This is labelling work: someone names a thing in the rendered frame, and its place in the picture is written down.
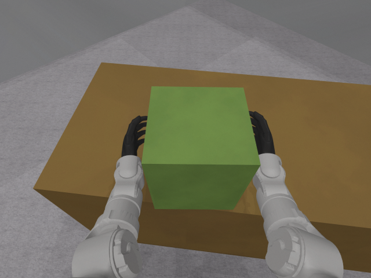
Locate robot left forearm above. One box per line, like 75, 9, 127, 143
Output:
72, 155, 144, 276

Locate robot right forearm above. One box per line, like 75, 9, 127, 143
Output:
253, 153, 344, 271

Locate pedestal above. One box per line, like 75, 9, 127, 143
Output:
33, 63, 371, 273

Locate carton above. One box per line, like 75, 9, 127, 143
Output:
141, 86, 261, 210

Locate robot left upper arm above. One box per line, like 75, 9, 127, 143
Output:
69, 228, 143, 278

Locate right robot hand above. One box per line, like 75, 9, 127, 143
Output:
249, 111, 275, 155

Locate left robot hand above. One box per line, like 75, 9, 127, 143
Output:
121, 115, 148, 157

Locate robot right upper arm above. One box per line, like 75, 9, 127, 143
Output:
265, 226, 343, 278

